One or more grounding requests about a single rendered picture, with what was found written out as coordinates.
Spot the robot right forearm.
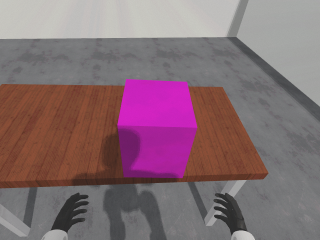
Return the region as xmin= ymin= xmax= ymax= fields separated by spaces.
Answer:
xmin=231 ymin=230 xmax=255 ymax=240

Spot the right robot hand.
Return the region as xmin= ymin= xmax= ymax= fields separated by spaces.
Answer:
xmin=213 ymin=193 xmax=247 ymax=236

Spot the robot left forearm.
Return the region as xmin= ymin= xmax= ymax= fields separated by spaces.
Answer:
xmin=41 ymin=229 xmax=68 ymax=240

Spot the table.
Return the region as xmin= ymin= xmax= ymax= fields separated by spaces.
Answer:
xmin=0 ymin=84 xmax=269 ymax=237

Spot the left robot hand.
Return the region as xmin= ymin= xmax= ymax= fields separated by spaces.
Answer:
xmin=51 ymin=192 xmax=89 ymax=233

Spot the carton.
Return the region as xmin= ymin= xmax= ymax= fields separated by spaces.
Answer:
xmin=117 ymin=79 xmax=198 ymax=178

